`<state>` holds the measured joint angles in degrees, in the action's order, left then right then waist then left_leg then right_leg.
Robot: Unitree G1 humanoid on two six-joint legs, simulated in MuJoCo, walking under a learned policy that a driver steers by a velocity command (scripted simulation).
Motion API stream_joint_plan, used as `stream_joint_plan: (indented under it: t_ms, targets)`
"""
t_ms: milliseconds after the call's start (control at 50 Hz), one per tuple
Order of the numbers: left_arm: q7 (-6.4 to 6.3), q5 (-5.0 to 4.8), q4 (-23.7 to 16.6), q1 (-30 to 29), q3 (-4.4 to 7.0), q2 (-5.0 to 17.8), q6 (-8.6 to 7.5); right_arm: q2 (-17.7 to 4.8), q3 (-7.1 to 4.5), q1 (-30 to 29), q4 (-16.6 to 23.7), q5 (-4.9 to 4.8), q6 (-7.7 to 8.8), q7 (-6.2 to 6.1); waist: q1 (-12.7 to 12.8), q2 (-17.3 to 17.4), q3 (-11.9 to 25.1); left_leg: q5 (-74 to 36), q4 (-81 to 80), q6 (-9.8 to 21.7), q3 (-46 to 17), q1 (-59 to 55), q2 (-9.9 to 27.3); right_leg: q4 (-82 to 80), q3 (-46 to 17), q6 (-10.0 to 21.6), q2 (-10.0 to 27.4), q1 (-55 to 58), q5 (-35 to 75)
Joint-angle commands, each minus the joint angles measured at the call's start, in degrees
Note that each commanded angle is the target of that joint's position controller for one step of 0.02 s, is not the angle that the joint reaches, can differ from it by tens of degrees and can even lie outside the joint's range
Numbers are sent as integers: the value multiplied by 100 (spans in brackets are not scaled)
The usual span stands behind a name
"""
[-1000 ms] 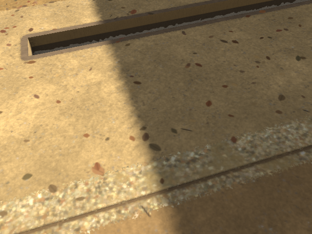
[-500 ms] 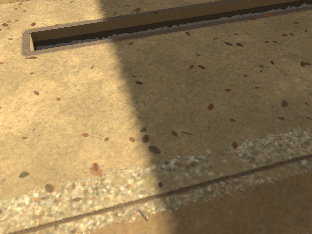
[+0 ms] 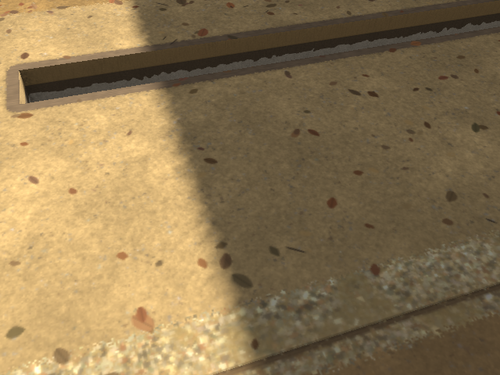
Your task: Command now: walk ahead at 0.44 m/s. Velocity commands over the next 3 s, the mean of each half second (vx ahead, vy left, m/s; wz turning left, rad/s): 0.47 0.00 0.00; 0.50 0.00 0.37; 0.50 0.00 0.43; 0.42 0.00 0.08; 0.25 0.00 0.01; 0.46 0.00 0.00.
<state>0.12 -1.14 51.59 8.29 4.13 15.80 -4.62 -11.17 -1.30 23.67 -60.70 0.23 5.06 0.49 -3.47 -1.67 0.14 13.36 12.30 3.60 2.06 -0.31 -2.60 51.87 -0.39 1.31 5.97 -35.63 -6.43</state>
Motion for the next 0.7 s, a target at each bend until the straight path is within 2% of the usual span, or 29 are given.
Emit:
stream_joint_plan:
  t_ms: [20, 100, 160, 200, 220, 240, 260, 280, 300, 320, 340, 360, 380, 400, 420, 440, 500, 580, 660, 700]
  targets:
    - [46, -1, -543, -872, -56, 54, -60, -1035, -170, 73, 260, -2, 20, -107, -31, 577, -657, -1538, -732, 677, -806, 287, 1354, -1051, 111, -124, -53, -521, 737]
    - [156, -43, -758, -1514, -114, 74, -97, -1016, -185, 430, 151, -74, -1, -131, -153, 574, -870, -1507, -784, 684, -620, 126, 1479, -1847, 205, -30, -220, -250, 1121]
    - [257, -59, -895, -1680, -104, 192, -149, -1082, -241, 433, 128, -108, -58, -146, -4, 608, -834, -2174, -439, 601, -555, -472, 1719, -2178, 156, 192, -279, -174, 798]
    - [267, -48, -816, -1220, 5, 444, -166, -1236, -301, 283, 193, -85, -105, -153, 341, 801, -377, -3975, 258, 484, -471, -722, 1755, -2194, 329, 376, -556, 668, 412]
    - [239, -51, -625, -510, 120, 645, -157, -1259, -311, 191, 226, -56, -154, -152, 734, 894, 100, -4959, 1115, 389, -340, -666, 1629, -2184, 468, 521, -759, 1597, 299]
    - [185, -56, -311, 553, 252, 896, -130, -1175, -270, 112, 299, -21, -186, -149, 1217, 862, 729, -4862, 2388, 207, -189, 9, 1368, -2131, 325, 718, -657, 3113, 350]
    - [120, 63, -99, 1532, 354, 1320, -98, -835, -161, 352, 446, 46, -165, -131, 1293, -41, 1609, -2687, 4404, -1, 3, 1757, 842, -2112, -1437, 1213, 644, 5120, -258]
    - [181, 94, -3, 1681, 312, 1375, -103, -118, 37, 948, 394, -38, -15, -65, 897, -1411, 2393, 1854, 6040, -201, -601, 3363, -157, -3154, -4231, 1970, 1723, 6219, -1504]
    - [190, 27, -12, 1352, 171, 852, -128, -789, -122, 341, 479, -205, 133, -35, 1026, -875, 1686, 1821, 6615, -66, -1079, 3971, 173, -3557, -4122, 1649, 1445, 5687, -1919]
    - [176, 11, -104, 802, 101, 652, -151, -1059, -199, -217, 681, -314, 224, -32, 881, -614, 804, 1281, 6563, 25, -854, 4208, 471, -3683, -3148, 1396, 1277, 4749, -1477]
    - [187, 55, -185, 334, 59, 548, -180, -1048, -211, -484, 733, -277, 257, -83, 671, -49, 449, 706, 6247, 36, -743, 3914, 774, -3851, -2486, 1270, 1085, 3827, -801]
    - [215, 123, -210, 105, 15, 396, -211, -1004, -262, -536, 733, -190, 219, -118, 475, 26, 206, 406, 5951, 16, -702, 3614, 957, -3995, -1964, 1200, 878, 3156, -220]
    - [232, 174, -172, 27, -28, 272, -230, -875, -268, -357, 708, -162, 136, -119, 278, -103, 200, 239, 5786, 14, -744, 3270, 1094, -4161, -1633, 1174, 729, 2778, -53]
    - [244, 162, -120, 57, -33, 256, -240, -726, -257, -258, 700, -157, 61, -121, 201, -176, 166, 210, 5608, -12, -719, 3126, 1142, -4304, -1458, 1216, 669, 2555, 8]
    - [232, 133, -51, 143, -30, 299, -251, -654, -254, -262, 718, -148, 0, -128, 159, -182, 71, 204, 5421, -56, -667, 3130, 1188, -4425, -1273, 1265, 633, 2366, 88]
    - [200, 126, 7, 235, -16, 386, -259, -676, -266, -420, 792, -132, -44, -139, 151, -174, -64, 66, 5205, -117, -627, 3270, 1227, -4543, -1129, 1298, 614, 2244, 137]
    - [61, 143, 123, 548, 28, 622, -234, -759, -294, -1128, 1060, -67, -69, -143, 289, -70, -308, -843, 4259, -305, -583, 3954, 1268, -4712, -835, 1287, 607, 2427, 356]
    - [-35, 129, 218, 830, 21, 700, -209, -625, -224, -1837, 1266, -107, -18, -32, 545, -66, -359, -2062, 2895, -268, -337, 3754, 1029, -4750, -73, 985, 411, 2633, 675]
    - [-49, 100, 417, 1252, 31, 740, -139, -593, -157, -2486, 1575, -163, -20, 97, 791, 7, -527, -2020, 2290, -135, -303, 4023, 844, -4600, 250, 910, 678, 3524, 830]
    - [-59, 89, 457, 1317, 48, 761, -51, -620, -148, -2692, 1757, -167, -10, 190, 804, 16, -558, -1615, 2122, -17, -263, 4225, 783, -4324, 347, 837, 859, 4066, 1170]
